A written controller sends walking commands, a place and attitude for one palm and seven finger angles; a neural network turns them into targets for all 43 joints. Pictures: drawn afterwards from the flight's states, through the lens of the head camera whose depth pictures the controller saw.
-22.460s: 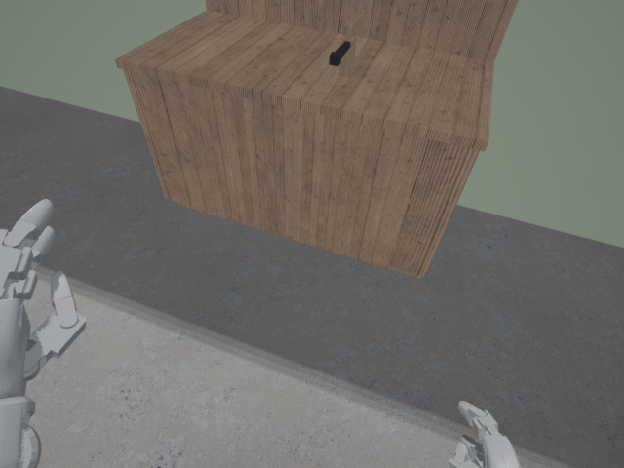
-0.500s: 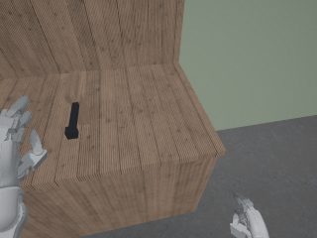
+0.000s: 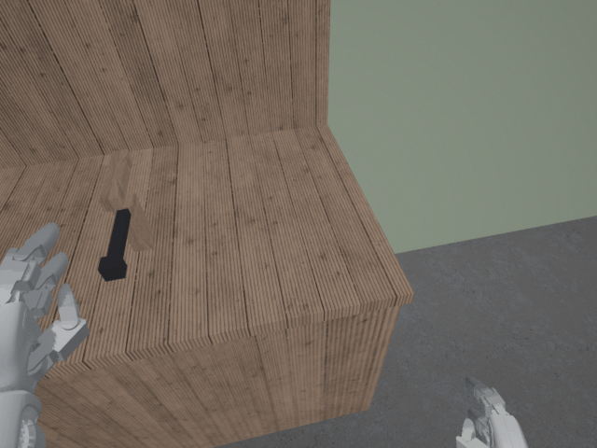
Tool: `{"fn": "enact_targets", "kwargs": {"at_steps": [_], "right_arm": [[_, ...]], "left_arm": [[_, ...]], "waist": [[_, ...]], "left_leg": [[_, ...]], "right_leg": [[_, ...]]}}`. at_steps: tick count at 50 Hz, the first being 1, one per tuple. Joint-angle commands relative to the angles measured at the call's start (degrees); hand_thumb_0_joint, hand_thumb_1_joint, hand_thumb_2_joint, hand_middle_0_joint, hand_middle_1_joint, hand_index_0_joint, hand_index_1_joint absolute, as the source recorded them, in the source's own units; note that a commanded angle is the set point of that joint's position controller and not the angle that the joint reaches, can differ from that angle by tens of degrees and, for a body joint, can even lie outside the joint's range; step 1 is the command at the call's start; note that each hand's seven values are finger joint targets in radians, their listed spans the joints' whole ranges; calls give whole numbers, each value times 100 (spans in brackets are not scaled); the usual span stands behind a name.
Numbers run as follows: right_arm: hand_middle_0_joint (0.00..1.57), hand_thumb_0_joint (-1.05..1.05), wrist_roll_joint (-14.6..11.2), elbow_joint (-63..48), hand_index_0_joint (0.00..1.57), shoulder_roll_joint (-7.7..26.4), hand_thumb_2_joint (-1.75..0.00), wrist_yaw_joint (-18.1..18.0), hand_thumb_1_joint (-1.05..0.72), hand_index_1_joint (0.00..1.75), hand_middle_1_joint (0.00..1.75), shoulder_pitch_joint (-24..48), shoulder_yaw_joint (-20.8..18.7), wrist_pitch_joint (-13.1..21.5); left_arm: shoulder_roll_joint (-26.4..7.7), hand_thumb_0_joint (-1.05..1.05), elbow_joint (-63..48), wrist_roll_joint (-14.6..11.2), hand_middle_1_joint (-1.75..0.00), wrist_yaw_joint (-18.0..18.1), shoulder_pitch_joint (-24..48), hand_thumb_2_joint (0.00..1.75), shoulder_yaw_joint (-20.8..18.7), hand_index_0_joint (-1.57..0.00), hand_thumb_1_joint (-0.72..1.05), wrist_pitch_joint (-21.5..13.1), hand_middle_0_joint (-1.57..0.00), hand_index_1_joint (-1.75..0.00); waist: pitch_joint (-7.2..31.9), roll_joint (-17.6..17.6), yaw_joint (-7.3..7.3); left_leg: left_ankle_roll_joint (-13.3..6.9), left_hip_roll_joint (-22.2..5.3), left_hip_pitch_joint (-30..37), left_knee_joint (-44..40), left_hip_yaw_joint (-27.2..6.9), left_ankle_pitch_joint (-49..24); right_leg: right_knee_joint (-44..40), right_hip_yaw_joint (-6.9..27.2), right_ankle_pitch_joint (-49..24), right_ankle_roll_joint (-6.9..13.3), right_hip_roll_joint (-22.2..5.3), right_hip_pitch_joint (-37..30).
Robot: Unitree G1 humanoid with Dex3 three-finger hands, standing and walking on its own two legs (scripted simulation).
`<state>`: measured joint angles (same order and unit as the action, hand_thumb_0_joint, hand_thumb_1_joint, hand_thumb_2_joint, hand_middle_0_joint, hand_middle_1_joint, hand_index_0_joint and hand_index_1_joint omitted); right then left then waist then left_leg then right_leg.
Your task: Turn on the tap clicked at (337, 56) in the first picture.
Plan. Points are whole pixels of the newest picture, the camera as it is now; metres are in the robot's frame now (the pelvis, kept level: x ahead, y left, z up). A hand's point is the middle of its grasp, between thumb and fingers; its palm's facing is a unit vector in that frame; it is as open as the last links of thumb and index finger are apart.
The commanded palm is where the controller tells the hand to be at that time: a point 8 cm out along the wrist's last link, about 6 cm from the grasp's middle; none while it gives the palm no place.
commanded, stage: turn the palm inward beside the body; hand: left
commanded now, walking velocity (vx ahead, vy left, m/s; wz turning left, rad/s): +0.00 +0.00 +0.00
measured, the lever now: (113, 267) +0.33 +0.32 +0.06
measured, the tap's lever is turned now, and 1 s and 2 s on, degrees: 0 0 0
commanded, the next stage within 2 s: reach beside the lever's end, fingers flat in 1.24 s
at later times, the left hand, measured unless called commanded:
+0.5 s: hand (80, 347) +0.18 +0.25 +0.14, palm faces +0.45 -0.87 -0.19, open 7.4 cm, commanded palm +0.12 +0.29 +0.15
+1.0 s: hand (71, 349) +0.17 +0.26 +0.13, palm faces +0.47 -0.87 -0.12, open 7.4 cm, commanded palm +0.12 +0.30 +0.15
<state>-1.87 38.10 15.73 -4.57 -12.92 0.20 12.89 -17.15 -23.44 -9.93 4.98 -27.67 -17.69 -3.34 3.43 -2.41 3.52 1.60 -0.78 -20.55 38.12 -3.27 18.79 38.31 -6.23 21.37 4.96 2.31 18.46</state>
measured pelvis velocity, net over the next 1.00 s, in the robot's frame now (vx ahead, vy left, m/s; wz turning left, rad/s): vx -0.01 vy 0.03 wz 0.01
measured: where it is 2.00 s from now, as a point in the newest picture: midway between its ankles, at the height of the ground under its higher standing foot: outside the picture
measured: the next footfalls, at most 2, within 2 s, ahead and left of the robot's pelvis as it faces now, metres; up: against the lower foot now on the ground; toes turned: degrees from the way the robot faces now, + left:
none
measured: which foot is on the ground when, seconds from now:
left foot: down 0.00-1.00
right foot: down 0.00-1.00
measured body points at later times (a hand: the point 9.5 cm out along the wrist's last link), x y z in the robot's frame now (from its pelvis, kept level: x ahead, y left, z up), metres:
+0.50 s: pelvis -0.01 +0.01 +0.00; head -0.02 -0.01 +0.45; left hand +0.15 +0.29 +0.15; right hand +0.19 -0.20 -0.07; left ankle +0.01 +0.15 -0.72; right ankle -0.01 -0.06 -0.72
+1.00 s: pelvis -0.01 +0.03 +0.00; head -0.02 +0.01 +0.45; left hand +0.14 +0.30 +0.14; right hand +0.20 -0.18 -0.07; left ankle +0.01 +0.15 -0.72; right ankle -0.01 -0.06 -0.72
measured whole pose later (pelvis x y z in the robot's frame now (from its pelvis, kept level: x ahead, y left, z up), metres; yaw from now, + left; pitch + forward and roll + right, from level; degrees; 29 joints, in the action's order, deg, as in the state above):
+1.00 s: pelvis -0.01 +0.03 +0.00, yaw +1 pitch +0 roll +0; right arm -1.6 37.5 13.2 -5.4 -11.2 3.1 13.6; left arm -11.7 -28.2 -12.1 10.5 -30.9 -11.6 3.6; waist 3.2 -2.7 4.1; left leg 0.4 0.6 -19.7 38.7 -3.4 18.6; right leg 37.3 -6.3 20.5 3.1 0.9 16.6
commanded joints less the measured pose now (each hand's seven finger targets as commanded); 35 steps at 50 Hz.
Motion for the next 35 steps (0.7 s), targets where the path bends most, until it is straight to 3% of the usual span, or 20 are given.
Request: {"fn": "enact_targets", "kwargs": {"at_steps": [1,7,8,12,15,16,17,20,22,23,26,30,32,33,35], "right_arm": [[20,0,5,-990,20,485,-90,-35,-90,30,30,731,-168,426],[20,0,-19,-1008,20,447,-90,-43,-90,30,30,794,-133,445],[20,0,-21,-1022,20,433,-90,-42,-90,30,30,768,-114,436],[20,0,-29,-1030,20,431,-90,-89,-90,30,30,848,-81,463],[20,0,6,-1073,20,413,-90,-84,-90,30,30,900,-59,479],[20,0,15,-1057,20,425,-90,-94,-90,30,30,874,-56,478],[20,0,-11,-1037,20,398,-90,-92,-90,30,30,910,-48,482],[20,0,16,-1049,20,390,-90,-93,-90,30,30,938,-33,481],[20,0,15,-1037,20,396,-90,-94,-90,30,30,927,-23,487],[20,0,10,-1067,20,361,-90,-89,-90,30,30,970,7,485],[20,0,45,-1059,20,394,-90,-94,-90,30,30,936,-10,490],[20,0,42,-1067,20,383,-90,-89,-90,30,30,971,6,486],[20,0,50,-1062,20,390,-90,-94,-90,30,30,928,0,478],[20,0,32,-1072,20,367,-90,-89,-90,30,30,963,21,467],[20,0,51,-1054,20,390,-90,-90,-90,30,30,936,2,466]], "left_arm": [[-1054,0,-1315,-67,-30,174,399,90,-601,-20,90,-418,-20,-30],[-940,0,-1359,-95,-30,309,161,90,-579,-20,90,-266,-20,-30],[-753,0,-1327,-94,-30,301,186,90,-382,-20,90,-237,-20,-30],[-791,0,-1431,-65,-30,379,343,90,-323,-20,90,-122,-20,-30],[-625,0,-1529,-44,-30,437,267,90,-142,-20,90,-113,-20,-30],[-659,0,-1519,-44,-30,464,271,90,-167,-20,90,-97,-20,-30],[-694,0,-1539,-16,-30,470,262,90,-198,-20,90,-83,-20,-30],[-518,0,-1570,-45,-30,513,219,90,-57,-20,90,-80,-20,-30],[-592,0,-1650,-3,-30,538,184,90,-98,-20,90,-64,-20,-30],[-396,0,-1675,-8,-30,543,192,90,87,-20,90,-62,-20,-30],[-391,0,-1653,-51,-30,571,49,90,42,-20,90,-56,-20,-30],[-283,0,-1751,-65,-30,583,-7,90,140,-20,90,-14,-20,-30],[-399,0,-1769,-68,-30,610,-159,90,-7,-20,90,28,-20,-30],[-195,0,-1828,-83,-30,600,-17,90,206,-20,90,22,-20,-30],[-259,0,-1851,-98,-30,630,0,90,127,-20,90,13,-20,-30]], "waist": [[509,174,27],[414,194,88],[377,236,48],[167,193,39],[235,115,52],[276,264,32],[186,52,60],[240,177,36],[242,2,59],[179,-15,37],[271,239,45],[232,-2,48],[280,40,101],[242,36,32],[340,101,41]], "left_leg": [[-404,209,195,-172,254,-1128],[-403,199,198,-202,243,-1152],[-402,202,197,-229,238,-1124],[-409,196,209,-270,199,-811],[-404,209,229,-294,170,-752],[-409,212,213,-282,158,-710],[-399,204,246,-292,169,-692],[-392,211,238,-301,138,-630],[-388,206,277,-324,115,-618],[-379,209,271,-362,93,-555],[-384,207,246,-335,71,-635],[-368,206,281,-369,49,-667],[-368,209,258,-372,33,-767],[-360,205,279,-369,29,-757],[-356,199,310,-363,5,-822]], "right_leg": [[-894,645,-1556,-567,-467,-116],[-889,567,-1567,-524,-426,-116],[-877,534,-1502,-521,-418,-78],[-1042,554,-903,-503,-395,93],[-987,509,-819,-484,-379,120],[-999,500,-739,-493,-374,117],[-1043,518,-687,-472,-376,141],[-1001,473,-626,-469,-363,146],[-992,442,-597,-439,-348,149],[-963,401,-530,-431,-347,196],[-914,360,-677,-438,-323,138],[-867,316,-736,-404,-312,137],[-845,306,-861,-389,-297,51],[-828,291,-852,-393,-312,106],[-805,279,-923,-387,-296,66]]}}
